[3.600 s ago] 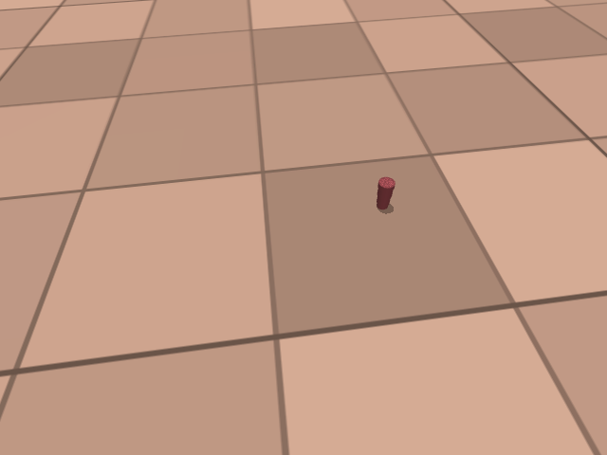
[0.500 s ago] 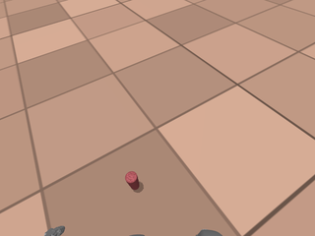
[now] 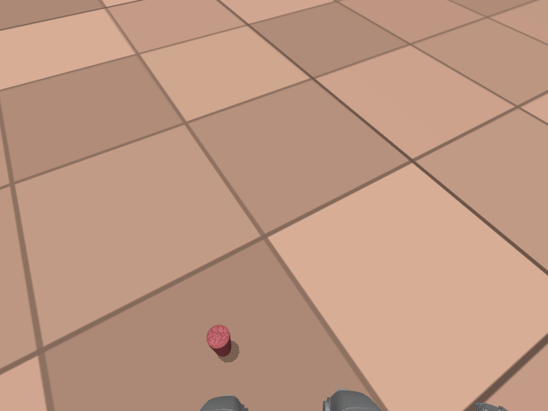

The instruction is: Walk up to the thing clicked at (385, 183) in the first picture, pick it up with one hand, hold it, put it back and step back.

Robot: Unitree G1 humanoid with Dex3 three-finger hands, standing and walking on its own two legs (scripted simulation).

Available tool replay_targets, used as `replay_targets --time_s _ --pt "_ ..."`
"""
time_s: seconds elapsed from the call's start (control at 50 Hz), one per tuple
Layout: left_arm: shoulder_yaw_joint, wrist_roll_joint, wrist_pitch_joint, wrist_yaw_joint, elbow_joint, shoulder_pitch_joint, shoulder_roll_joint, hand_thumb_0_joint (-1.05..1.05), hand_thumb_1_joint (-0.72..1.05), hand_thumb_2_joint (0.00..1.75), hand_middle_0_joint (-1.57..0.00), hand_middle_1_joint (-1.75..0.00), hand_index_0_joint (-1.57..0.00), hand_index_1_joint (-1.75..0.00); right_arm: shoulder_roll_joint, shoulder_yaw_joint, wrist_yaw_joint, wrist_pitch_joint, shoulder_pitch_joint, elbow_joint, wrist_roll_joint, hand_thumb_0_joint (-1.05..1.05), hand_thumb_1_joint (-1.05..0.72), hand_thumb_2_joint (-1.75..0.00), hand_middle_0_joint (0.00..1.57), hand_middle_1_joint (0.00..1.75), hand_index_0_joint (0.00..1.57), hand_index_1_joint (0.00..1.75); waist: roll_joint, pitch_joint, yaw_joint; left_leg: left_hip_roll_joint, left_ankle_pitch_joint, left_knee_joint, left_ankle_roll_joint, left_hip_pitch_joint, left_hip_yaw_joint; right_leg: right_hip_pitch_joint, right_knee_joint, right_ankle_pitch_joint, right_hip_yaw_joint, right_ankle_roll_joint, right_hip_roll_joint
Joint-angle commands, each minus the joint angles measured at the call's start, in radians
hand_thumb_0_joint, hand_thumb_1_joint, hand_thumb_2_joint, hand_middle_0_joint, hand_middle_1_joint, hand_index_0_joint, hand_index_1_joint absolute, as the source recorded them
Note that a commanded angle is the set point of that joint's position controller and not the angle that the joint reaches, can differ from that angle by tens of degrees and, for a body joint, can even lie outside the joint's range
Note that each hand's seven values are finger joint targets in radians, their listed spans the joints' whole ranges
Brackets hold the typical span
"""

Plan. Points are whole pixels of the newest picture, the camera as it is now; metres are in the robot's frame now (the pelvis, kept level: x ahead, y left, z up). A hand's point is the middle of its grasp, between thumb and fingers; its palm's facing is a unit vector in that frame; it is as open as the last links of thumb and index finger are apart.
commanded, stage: walk up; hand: left
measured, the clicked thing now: (221, 342) +0.38 +0.20 -0.68
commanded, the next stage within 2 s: stand in 1.24 s
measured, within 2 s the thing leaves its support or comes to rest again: neither
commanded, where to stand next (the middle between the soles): +0.08 +0.00 m, yaw +1 degrees
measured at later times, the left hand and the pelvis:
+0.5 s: hand (135, 400) +0.15 +0.24 -0.13, palm faces -0.01 -0.94 -0.34, open 7.4 cm; pelvis +0.03 -0.01 +0.02, yaw +0 degrees
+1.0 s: hand out of the picture +0.10 +0.25 -0.13, palm faces +0.01 -0.95 -0.32, open 7.4 cm; pelvis +0.04 +0.00 +0.03, yaw +1 degrees
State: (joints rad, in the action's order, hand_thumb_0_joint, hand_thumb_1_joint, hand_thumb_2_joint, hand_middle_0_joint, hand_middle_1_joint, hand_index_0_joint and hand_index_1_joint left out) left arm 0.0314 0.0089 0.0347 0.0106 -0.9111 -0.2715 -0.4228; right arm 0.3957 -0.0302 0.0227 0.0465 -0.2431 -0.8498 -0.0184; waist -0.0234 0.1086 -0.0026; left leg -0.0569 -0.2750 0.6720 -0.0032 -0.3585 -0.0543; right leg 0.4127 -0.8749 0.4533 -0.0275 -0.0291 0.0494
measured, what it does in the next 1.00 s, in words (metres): steps on the spot: right foot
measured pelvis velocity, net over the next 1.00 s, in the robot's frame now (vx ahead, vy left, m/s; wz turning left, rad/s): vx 0.04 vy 0.00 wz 0.01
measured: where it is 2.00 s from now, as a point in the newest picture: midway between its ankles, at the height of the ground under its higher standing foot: outside the picture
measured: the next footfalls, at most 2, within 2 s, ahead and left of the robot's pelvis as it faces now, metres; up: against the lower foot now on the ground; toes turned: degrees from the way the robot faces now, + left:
right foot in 0.06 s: +0.09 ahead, -0.14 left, +0.00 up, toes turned -2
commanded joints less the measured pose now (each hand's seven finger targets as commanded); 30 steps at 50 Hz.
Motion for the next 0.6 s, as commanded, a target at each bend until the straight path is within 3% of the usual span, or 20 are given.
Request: replay_targets --time_s 0.0,0.02,0.04,0.06,0.08,0.1,0.14,0.16,0.18,0.2,0.24,0.38,0.44,0.5,0.58 --pt "0.061 0.002 0.020 -0.025 -0.008 -0.126 -0.155 0.00 0.90 0.90 -0.20 -0.30 -0.20 -0.30 0.240 -0.055 -0.020 0.000 0.073 0.059 0.019 0.00 -0.90 -0.90 0.20 0.30 0.20 0.30 0.183 -0.155 -0.048 -0.173 0.267 -0.092 -0.155 -0.033 0.158 -0.218 0.260 -0.225 -0.024 -0.007 -0.028" --pt "0.064 0.009 0.026 -0.030 -0.007 -0.103 -0.174 0.00 0.90 0.90 -0.20 -0.30 -0.20 -0.30 0.197 -0.039 -0.020 -0.006 0.079 0.057 0.027 0.00 -0.90 -0.90 0.20 0.30 0.20 0.30 0.120 -0.158 -0.053 -0.142 0.217 -0.042 -0.109 -0.062 0.138 -0.252 0.335 -0.267 0.010 -0.020 -0.017" --pt "0.071 0.019 0.032 -0.032 0.007 -0.054 -0.223 0.00 0.90 0.90 -0.20 -0.30 -0.20 -0.30 0.152 -0.025 -0.020 -0.010 0.053 0.055 0.036 0.00 -0.90 -0.90 0.20 0.30 0.20 0.30 -0.018 -0.150 -0.028 -0.080 0.110 0.047 -0.055 -0.110 0.095 -0.248 0.412 -0.313 0.197 -0.058 0.107" --pt "0.071 0.010 0.036 -0.030 0.033 0.032 -0.278 0.00 0.90 0.90 -0.20 -0.30 -0.20 -0.30 0.136 -0.021 -0.024 -0.017 0.042 0.039 0.038 0.00 -0.90 -0.90 0.20 0.30 0.20 0.30 -0.104 -0.130 0.008 0.016 -0.108 0.106 -0.017 -0.069 0.044 -0.115 0.499 -0.248 0.429 -0.153 0.280" --pt "0.064 0.004 0.031 -0.027 0.038 0.104 -0.287 0.00 0.90 0.90 -0.20 -0.30 -0.20 -0.30 0.188 -0.042 -0.033 -0.026 0.044 -0.003 0.035 0.00 -0.90 -0.90 0.20 0.30 0.20 0.30 -0.111 -0.099 0.014 0.009 -0.220 0.149 -0.020 0.042 0.057 -0.002 0.475 -0.257 0.419 -0.209 0.302" --pt "0.051 0.002 0.028 -0.025 0.037 0.129 -0.250 0.00 0.90 0.90 -0.20 -0.30 -0.20 -0.30 0.190 -0.041 -0.031 -0.022 0.032 -0.029 0.037 0.00 -0.90 -0.90 0.20 0.30 0.20 0.30 -0.078 -0.099 0.035 0.010 -0.168 0.066 -0.028 0.086 0.061 0.005 0.440 -0.299 0.334 -0.179 0.247" --pt "0.033 -0.004 0.020 -0.025 0.021 0.160 -0.204 0.00 0.90 0.90 -0.20 -0.30 -0.20 -0.30 0.203 -0.040 -0.029 -0.008 0.018 -0.073 0.037 0.00 -0.90 -0.90 0.20 0.30 0.20 0.30 -0.074 -0.134 0.043 -0.035 0.095 -0.079 -0.043 0.139 0.094 -0.034 0.354 -0.377 0.173 -0.069 0.140" --pt "0.027 -0.007 0.015 -0.022 0.010 0.150 -0.179 0.00 0.90 0.90 -0.20 -0.30 -0.20 -0.30 0.220 -0.039 -0.030 -0.002 0.039 -0.077 0.030 0.00 -0.90 -0.90 0.20 0.30 0.20 0.30 -0.052 -0.142 0.025 -0.083 0.139 -0.142 -0.061 0.125 0.176 -0.057 0.315 -0.361 0.123 -0.034 0.087" --pt "0.030 -0.011 0.010 -0.020 -0.012 0.127 -0.181 0.00 0.90 0.90 -0.20 -0.30 -0.20 -0.30 0.240 -0.034 -0.026 0.003 0.087 -0.080 0.032 0.00 -0.90 -0.90 0.20 0.30 0.20 0.30 -0.028 -0.147 -0.007 -0.102 0.146 -0.141 -0.077 0.077 0.198 -0.125 0.317 -0.305 0.091 -0.021 0.052" --pt "0.029 -0.008 0.013 -0.022 -0.032 0.109 -0.183 0.00 0.90 0.90 -0.20 -0.30 -0.20 -0.30 0.227 -0.026 -0.024 0.001 0.116 -0.089 0.035 0.00 -0.90 -0.90 0.20 0.30 0.20 0.30 -0.029 -0.159 -0.019 -0.096 0.165 -0.127 -0.073 0.067 0.178 -0.175 0.350 -0.313 0.101 -0.025 0.065" --pt "0.029 -0.010 0.015 -0.021 -0.043 0.166 -0.191 0.00 0.90 0.90 -0.20 -0.30 -0.20 -0.30 0.199 -0.013 -0.026 -0.002 0.108 -0.123 0.034 0.00 -0.90 -0.90 0.20 0.30 0.20 0.30 -0.055 -0.177 0.007 -0.051 0.195 -0.127 -0.047 0.126 0.116 -0.175 0.379 -0.387 0.144 -0.041 0.110" --pt "0.016 -0.017 0.000 -0.017 -0.110 0.238 -0.157 0.00 0.90 0.90 -0.20 -0.30 -0.20 -0.30 0.200 -0.002 -0.025 -0.001 0.175 -0.201 0.027 0.00 -0.90 -0.90 0.20 0.30 0.20 0.30 0.011 -0.170 -0.005 -0.080 0.208 -0.257 -0.043 0.145 0.139 -0.247 0.433 -0.354 0.088 -0.014 0.081" --pt "0.011 -0.018 -0.004 -0.013 -0.132 0.266 -0.149 0.00 0.90 0.90 -0.20 -0.30 -0.20 -0.30 0.198 0.005 -0.025 -0.003 0.202 -0.225 0.023 0.00 -0.90 -0.90 0.20 0.30 0.20 0.30 0.035 -0.137 -0.008 -0.082 0.151 -0.319 -0.034 0.133 0.148 -0.256 0.482 -0.306 0.088 -0.003 0.081" --pt "0.011 -0.016 -0.005 -0.010 -0.157 0.273 -0.145 0.00 0.90 0.90 -0.20 -0.30 -0.20 -0.30 0.190 0.005 -0.024 -0.001 0.219 -0.239 0.022 0.00 -0.90 -0.90 0.20 0.30 0.20 0.30 0.027 -0.161 -0.010 -0.082 0.191 -0.333 -0.031 0.173 0.136 -0.284 0.514 -0.338 0.082 0.000 0.083" --pt "0.011 -0.014 -0.006 -0.007 -0.176 0.298 -0.142 0.00 0.90 0.90 -0.20 -0.30 -0.20 -0.30 0.184 0.006 -0.022 -0.006 0.227 -0.254 0.020 0.00 -0.90 -0.90 0.20 0.30 0.20 0.30 0.019 -0.125 -0.002 -0.070 0.131 -0.365 -0.020 0.181 0.127 -0.261 0.574 -0.287 0.090 0.009 0.091"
